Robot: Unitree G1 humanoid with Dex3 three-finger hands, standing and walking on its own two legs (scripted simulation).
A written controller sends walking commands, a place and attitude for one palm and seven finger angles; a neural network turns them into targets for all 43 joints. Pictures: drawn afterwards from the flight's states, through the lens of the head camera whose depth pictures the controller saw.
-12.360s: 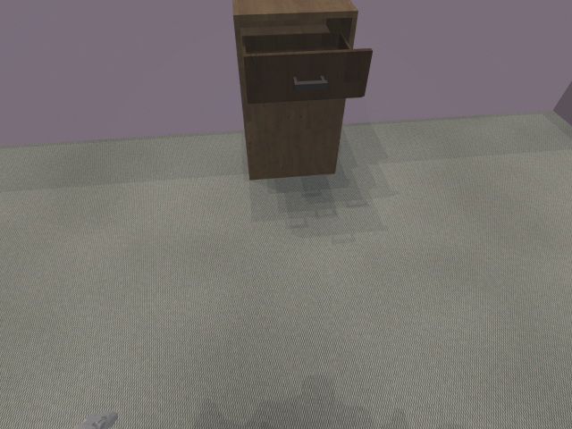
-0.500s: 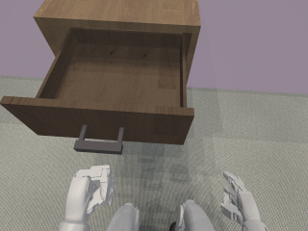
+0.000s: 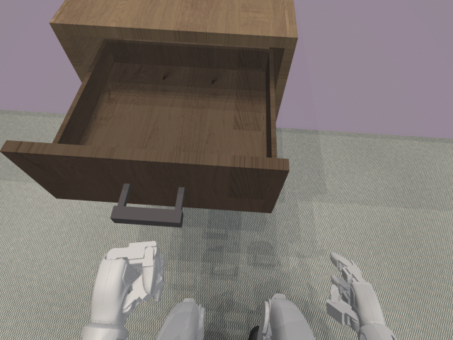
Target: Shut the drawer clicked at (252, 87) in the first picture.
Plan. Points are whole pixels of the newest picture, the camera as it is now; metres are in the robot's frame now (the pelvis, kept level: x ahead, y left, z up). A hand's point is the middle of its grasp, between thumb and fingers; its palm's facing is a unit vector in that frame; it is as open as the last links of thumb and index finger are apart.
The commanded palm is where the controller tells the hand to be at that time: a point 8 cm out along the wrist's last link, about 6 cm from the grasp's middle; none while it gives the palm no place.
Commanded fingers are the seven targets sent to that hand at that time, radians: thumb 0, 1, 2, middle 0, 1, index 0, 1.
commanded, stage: push the drawer shut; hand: left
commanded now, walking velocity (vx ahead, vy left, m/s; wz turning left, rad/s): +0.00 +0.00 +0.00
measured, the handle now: (150, 204) +0.33 +0.15 +0.04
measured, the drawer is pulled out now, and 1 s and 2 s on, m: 0.27 0.20 0.09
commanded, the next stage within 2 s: none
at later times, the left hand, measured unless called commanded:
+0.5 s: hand (163, 250) +0.25 +0.11 +0.05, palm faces -0.05 -1.00 -0.01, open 3.2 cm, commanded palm +0.24 +0.16 +0.05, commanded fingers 0.00 0.90 0.90 -1.40 -1.60 -1.40 -1.60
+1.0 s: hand (170, 210) +0.32 +0.11 +0.04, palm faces -0.08 -1.00 -0.02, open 3.1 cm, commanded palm +0.31 +0.16 +0.05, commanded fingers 0.00 0.90 0.90 -1.40 -1.60 -1.40 -1.60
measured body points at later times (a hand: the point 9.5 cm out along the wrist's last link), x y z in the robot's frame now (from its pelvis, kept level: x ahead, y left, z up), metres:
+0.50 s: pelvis +0.00 +0.01 +0.01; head +0.11 +0.02 +0.44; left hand +0.25 +0.17 +0.05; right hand +0.18 -0.22 -0.08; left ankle -0.01 +0.10 -0.62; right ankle +0.04 -0.10 -0.62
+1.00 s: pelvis -0.01 +0.02 +0.01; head +0.10 +0.02 +0.45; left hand +0.32 +0.17 +0.05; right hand +0.16 -0.22 -0.09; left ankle -0.01 +0.10 -0.62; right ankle +0.04 -0.10 -0.62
